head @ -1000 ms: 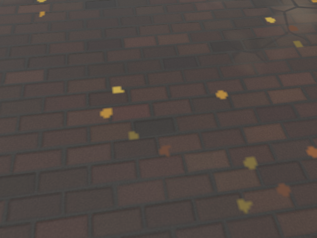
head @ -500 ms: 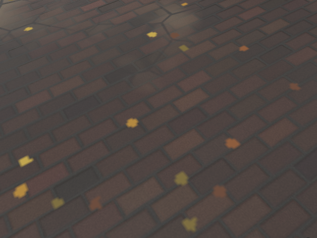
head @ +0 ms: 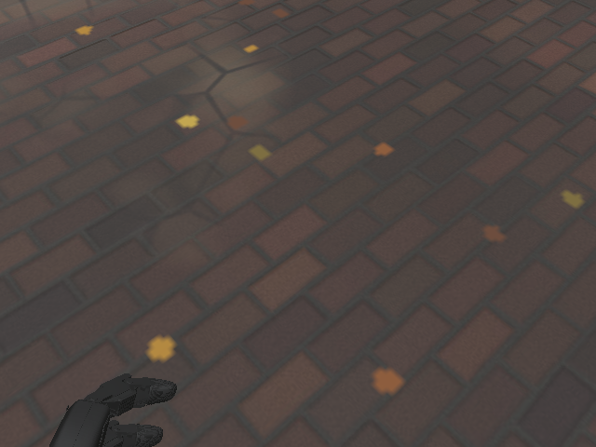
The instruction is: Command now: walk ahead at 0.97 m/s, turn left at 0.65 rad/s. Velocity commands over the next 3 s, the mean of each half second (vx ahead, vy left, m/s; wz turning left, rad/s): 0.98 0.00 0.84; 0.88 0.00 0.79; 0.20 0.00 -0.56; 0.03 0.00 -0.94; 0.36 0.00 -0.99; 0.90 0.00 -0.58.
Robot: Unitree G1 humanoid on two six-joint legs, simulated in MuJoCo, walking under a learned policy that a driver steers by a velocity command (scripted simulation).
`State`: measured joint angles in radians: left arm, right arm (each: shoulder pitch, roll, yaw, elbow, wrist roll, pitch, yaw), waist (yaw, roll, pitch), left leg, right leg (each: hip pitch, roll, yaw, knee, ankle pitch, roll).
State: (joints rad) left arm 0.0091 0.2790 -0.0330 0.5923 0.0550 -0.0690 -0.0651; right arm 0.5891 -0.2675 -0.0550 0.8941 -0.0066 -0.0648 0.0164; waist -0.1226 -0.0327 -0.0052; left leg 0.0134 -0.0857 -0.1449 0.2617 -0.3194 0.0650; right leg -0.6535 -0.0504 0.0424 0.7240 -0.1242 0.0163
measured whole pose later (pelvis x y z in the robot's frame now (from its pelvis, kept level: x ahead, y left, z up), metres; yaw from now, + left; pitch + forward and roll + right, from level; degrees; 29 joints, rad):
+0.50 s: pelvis +0.44 +0.04 -0.03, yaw +26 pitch +2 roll -2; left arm 0.52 0.29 0.04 0.91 0.03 -0.09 0.02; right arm -0.07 -0.34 -0.02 0.61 -0.03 -0.01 0.10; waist 0.07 0.03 0.05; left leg -0.71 0.00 0.15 0.75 -0.06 0.17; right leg 0.26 -0.01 -0.31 0.30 -0.46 0.06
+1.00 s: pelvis +0.86 +0.25 -0.03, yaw +49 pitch +1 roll -1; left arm 0.06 0.28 0.00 0.64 0.02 -0.12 -0.01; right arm 0.38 -0.35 -0.07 0.84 0.01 -0.06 0.00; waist -0.07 0.02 0.08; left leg -0.09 -0.18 -0.24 1.05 -0.52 0.05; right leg -0.51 0.01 -0.01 0.58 -0.10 -0.01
